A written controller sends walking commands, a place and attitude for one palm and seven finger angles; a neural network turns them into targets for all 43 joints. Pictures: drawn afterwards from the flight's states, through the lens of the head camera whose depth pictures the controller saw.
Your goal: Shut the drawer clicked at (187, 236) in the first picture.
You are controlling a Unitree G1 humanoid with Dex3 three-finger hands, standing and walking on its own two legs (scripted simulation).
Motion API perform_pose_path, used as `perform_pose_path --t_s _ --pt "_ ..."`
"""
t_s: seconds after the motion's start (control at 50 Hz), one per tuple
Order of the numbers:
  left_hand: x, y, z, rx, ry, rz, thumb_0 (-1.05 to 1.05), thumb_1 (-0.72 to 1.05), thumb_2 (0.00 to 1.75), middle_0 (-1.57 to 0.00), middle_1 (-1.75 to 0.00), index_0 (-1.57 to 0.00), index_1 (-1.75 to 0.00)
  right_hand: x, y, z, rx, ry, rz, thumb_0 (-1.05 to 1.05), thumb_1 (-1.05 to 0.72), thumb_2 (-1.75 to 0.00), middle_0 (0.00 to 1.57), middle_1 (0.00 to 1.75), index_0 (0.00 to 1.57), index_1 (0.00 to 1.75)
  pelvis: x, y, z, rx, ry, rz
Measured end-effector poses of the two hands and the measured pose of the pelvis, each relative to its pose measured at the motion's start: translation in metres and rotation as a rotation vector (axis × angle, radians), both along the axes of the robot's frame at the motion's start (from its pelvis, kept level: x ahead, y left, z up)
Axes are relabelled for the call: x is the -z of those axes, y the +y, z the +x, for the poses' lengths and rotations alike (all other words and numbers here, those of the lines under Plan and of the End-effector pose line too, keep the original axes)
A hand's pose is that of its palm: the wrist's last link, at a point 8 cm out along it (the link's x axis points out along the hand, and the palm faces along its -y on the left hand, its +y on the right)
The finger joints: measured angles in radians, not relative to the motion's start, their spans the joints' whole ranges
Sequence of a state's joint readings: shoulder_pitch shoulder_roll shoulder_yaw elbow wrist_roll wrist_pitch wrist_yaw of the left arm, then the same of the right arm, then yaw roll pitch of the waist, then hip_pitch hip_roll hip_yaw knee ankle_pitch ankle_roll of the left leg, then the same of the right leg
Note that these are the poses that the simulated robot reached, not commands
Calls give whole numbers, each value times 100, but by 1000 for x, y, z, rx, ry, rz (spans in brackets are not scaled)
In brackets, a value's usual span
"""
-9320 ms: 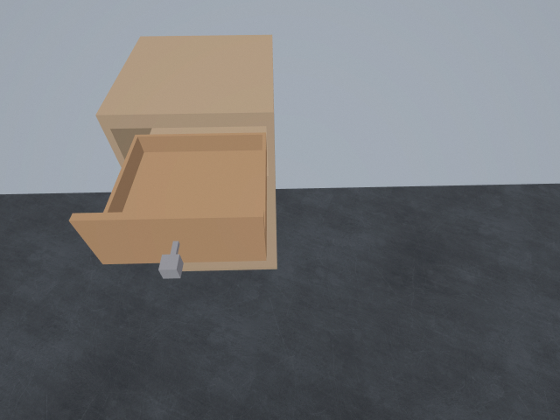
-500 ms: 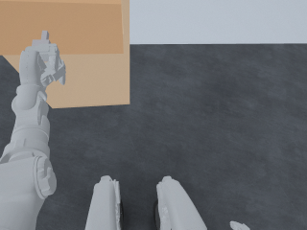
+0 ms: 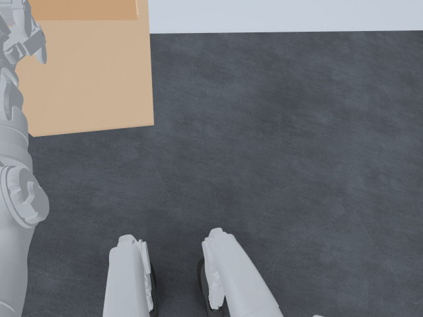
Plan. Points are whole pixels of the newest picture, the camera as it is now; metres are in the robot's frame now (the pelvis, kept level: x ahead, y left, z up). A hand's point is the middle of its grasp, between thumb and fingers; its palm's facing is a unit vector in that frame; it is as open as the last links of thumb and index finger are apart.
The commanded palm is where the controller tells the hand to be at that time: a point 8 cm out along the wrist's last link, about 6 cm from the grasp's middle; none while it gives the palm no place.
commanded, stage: push the drawer shut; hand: left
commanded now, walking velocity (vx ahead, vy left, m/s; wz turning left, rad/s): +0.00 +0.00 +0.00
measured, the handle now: out of the picture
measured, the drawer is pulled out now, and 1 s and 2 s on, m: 0.02 0.00 0.00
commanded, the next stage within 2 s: pull the fist back off the drawer in 0.44 s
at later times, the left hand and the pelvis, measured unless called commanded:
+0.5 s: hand (38, 22) +0.60 +0.21 +0.05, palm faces +0.07 -1.00 -0.04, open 3.6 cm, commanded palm +0.64 +0.22 +0.06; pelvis -0.02 +0.00 -0.02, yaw -1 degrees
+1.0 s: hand (37, 23) +0.59 +0.21 +0.05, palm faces +0.06 -1.00 -0.05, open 3.6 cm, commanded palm +0.58 +0.22 +0.06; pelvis -0.02 +0.01 -0.01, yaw -2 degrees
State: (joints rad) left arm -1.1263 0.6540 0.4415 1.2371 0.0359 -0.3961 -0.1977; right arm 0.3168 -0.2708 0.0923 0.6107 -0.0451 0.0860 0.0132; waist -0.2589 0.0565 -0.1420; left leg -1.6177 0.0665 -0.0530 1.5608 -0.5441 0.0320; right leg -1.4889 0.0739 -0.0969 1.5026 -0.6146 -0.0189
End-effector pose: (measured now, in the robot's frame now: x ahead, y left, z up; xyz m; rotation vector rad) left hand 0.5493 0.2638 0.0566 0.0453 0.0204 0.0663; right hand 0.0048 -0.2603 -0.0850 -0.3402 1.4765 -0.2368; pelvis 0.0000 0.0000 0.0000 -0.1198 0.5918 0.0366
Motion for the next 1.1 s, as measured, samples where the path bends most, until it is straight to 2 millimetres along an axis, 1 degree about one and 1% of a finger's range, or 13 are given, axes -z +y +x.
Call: perform_pose_path --t_s 0.1,0.14,0.3,0.44,0.62,0.82,0.96,1.04,1.1 --pt "0 2 17 6 0 -6 2 90 90 -143 -160 -147 -160 0 4 -13 26 33 -9 0 -90 -89 20 30 20 30 5 1 0 8 19 -8" --pt "1 3 20 14 -6 -6 2 90 90 -143 -160 -147 -160 0 6 -18 35 46 -8 0 -90 -89 20 30 20 30 6 2 0 10 25 -11" --pt "0 3 21 18 1 -11 2 90 90 -147 -160 -151 -160 2 16 -30 35 75 8 0 -90 -89 21 30 20 30 9 1 -5 7 24 -16" --pt "0 3 21 -3 9 -7 2 90 90 -149 -160 -154 -160 5 14 -36 25 44 -13 0 -90 -89 21 30 20 30 16 0 -15 3 22 -25" --pt "0 3 21 3 1 3 2 90 90 -149 -160 -153 -160 6 13 -51 29 28 -47 0 -90 -89 21 30 20 30 24 0 -27 8 22 -31" --pt "0 3 21 11 11 -2 2 90 90 -148 -160 -153 -160 5 21 -67 43 52 -36 0 -90 -89 21 30 20 30 24 4 -32 14 22 -33" --pt "0 3 21 10 13 1 2 90 90 -147 -160 -153 -160 2 27 -66 61 67 -10 0 -90 -89 21 30 20 30 18 6 -26 20 23 -30" --pt "-1 4 19 0 15 -3 2 89 89 -146 -160 -150 -160 -1 28 -59 68 67 11 0 -90 -89 21 30 20 30 11 7 -20 22 25 -23" --pt "-2 5 16 -12 20 -7 2 88 87 -144 -160 -147 -160 -3 28 -48 69 61 29 0 -90 -89 21 30 20 30 4 8 -12 24 24 -16"
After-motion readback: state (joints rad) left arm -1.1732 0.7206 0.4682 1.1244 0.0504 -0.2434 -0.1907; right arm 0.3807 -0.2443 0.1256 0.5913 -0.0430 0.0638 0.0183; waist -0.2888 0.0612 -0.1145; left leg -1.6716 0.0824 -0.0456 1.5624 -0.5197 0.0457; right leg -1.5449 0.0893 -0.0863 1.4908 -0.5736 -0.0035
